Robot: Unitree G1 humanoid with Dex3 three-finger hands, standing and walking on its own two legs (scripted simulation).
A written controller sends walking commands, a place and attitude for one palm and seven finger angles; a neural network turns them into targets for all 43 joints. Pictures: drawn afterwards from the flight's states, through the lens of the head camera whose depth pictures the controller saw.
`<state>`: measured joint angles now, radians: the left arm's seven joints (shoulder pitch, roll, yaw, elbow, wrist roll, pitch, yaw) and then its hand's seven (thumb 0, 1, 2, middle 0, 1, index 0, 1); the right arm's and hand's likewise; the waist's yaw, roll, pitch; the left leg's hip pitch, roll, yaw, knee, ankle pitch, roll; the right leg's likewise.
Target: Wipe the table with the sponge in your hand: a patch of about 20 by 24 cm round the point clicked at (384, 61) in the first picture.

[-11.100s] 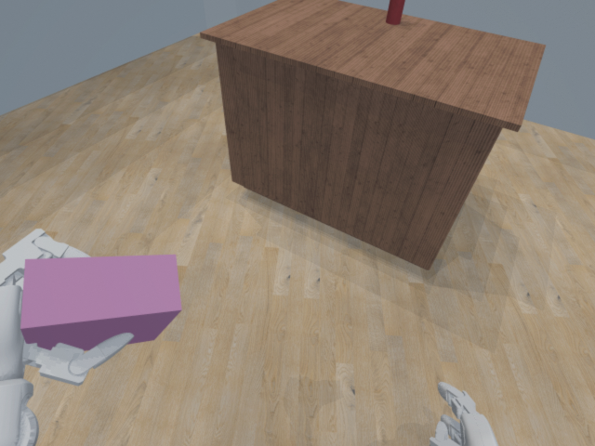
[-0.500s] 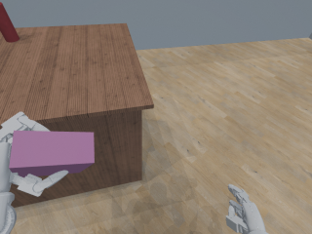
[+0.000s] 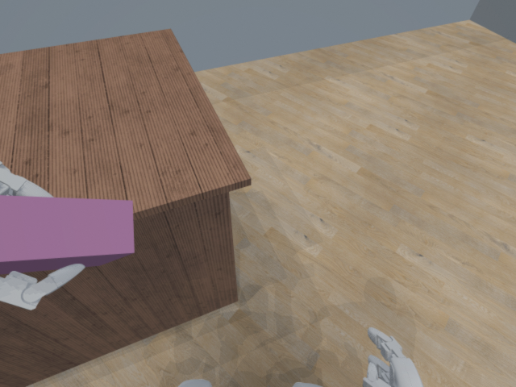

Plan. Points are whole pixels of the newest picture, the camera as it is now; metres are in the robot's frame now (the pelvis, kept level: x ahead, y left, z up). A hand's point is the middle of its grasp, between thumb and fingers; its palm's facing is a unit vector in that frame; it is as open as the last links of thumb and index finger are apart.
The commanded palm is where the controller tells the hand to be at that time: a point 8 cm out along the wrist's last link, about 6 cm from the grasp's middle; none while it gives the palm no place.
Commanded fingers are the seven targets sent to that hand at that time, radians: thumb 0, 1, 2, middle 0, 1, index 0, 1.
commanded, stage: shuffle to correct the standing spot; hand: left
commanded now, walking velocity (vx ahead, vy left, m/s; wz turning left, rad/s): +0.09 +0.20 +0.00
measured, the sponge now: (77, 238) +0.24 +0.23 +0.16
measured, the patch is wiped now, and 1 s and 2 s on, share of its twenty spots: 0.00 0.00 0.00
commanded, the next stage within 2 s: come to a stop and stand still in 2.00 s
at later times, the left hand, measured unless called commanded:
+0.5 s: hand out of the picture +0.24 +0.33 +0.20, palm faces +0.43 -0.77 -0.47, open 10.0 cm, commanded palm +0.19 +0.37 +0.21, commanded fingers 0.00 0.10 1.30 -1.20 -1.60 -1.20 -1.60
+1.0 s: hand out of the picture +0.25 +0.41 +0.21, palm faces +0.39 -0.78 -0.49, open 10.0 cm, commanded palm +0.18 +0.46 +0.21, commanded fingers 0.00 0.10 1.30 -1.20 -1.60 -1.20 -1.60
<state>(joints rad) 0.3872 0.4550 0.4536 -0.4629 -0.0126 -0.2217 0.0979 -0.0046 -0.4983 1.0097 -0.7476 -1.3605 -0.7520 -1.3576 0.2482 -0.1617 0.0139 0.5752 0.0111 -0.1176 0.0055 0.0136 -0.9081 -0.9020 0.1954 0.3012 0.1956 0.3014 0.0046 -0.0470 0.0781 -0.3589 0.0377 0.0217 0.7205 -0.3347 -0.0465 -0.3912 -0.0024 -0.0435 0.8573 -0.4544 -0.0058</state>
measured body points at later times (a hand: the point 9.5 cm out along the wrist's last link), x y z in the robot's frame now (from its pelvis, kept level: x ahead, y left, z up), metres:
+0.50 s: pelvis +0.03 +0.09 +0.00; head +0.05 +0.07 +0.45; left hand +0.22 +0.37 +0.23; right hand +0.23 -0.13 -0.07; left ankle +0.08 +0.22 -0.71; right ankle +0.03 +0.02 -0.71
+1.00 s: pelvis +0.03 +0.18 +0.01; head +0.05 +0.18 +0.46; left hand +0.22 +0.45 +0.23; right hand +0.21 -0.05 -0.07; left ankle +0.07 +0.30 -0.71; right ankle +0.03 +0.10 -0.69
